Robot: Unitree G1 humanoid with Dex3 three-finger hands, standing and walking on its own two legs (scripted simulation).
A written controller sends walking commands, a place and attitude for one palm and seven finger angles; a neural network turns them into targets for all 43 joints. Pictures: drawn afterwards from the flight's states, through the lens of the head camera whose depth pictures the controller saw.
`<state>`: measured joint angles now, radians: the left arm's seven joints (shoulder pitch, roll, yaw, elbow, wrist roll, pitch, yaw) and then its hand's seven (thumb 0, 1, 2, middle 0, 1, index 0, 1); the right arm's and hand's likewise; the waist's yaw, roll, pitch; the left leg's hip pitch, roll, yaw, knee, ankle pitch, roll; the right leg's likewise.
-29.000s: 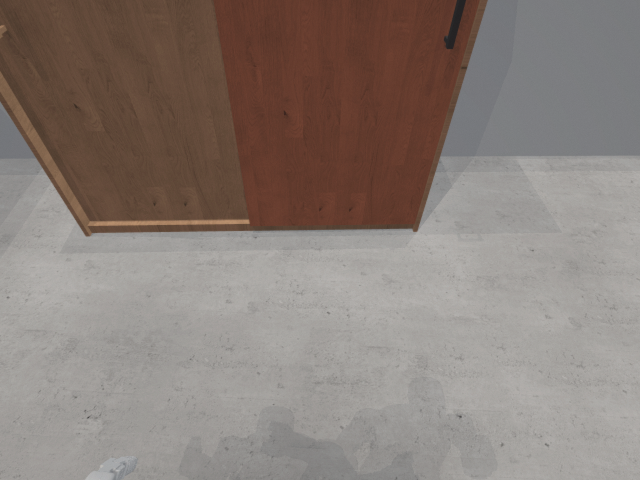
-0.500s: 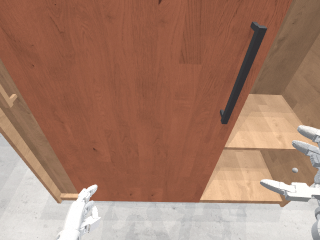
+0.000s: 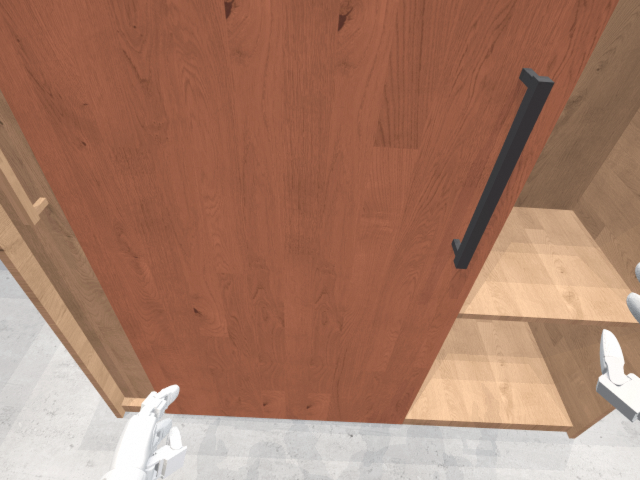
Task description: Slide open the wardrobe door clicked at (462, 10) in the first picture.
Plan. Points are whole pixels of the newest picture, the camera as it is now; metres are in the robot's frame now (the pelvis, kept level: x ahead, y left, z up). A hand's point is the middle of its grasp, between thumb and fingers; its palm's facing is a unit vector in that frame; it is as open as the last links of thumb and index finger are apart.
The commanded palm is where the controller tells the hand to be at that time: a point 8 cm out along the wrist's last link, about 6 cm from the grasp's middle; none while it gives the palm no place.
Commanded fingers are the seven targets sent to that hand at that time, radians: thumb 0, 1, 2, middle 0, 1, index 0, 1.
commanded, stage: draw the hand back to the body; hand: right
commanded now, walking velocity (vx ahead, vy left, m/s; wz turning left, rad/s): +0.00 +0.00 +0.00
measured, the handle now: (489, 182) +0.45 -0.23 +0.18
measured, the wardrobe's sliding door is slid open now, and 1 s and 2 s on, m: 0.54 0.54 0.54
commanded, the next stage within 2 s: step back with the hand held close in 0.32 s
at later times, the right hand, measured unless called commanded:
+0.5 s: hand (616, 375) +0.18 -0.26 +0.16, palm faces +0.46 +0.80 -0.38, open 7.4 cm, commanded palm +0.13 -0.29 +0.17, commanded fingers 0.00 -0.90 -0.90 0.20 0.30 0.20 0.30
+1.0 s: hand out of the picture +0.14 -0.32 +0.16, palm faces +0.40 +0.79 -0.47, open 7.4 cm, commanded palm +0.07 -0.35 +0.17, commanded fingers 0.00 -0.90 -0.90 0.20 0.30 0.20 0.30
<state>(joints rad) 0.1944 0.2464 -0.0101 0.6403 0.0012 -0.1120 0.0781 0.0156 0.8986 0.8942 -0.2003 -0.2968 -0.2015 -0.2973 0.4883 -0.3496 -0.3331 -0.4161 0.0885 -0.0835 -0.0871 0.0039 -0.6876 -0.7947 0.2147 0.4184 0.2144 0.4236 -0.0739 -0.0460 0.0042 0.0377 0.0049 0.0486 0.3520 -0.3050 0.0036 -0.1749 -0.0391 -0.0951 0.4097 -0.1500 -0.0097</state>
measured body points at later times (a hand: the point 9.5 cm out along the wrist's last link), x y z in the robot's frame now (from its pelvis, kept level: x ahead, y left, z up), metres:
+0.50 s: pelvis -0.01 +0.01 +0.00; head -0.03 +0.03 +0.45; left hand +0.19 +0.23 -0.08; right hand +0.15 -0.30 +0.18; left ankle -0.07 +0.11 -0.74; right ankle +0.05 -0.12 -0.74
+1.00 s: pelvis -0.07 -0.05 -0.01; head -0.05 -0.06 +0.44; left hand +0.12 +0.19 -0.08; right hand +0.11 -0.36 +0.18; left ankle -0.07 +0.11 -0.74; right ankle +0.05 -0.12 -0.74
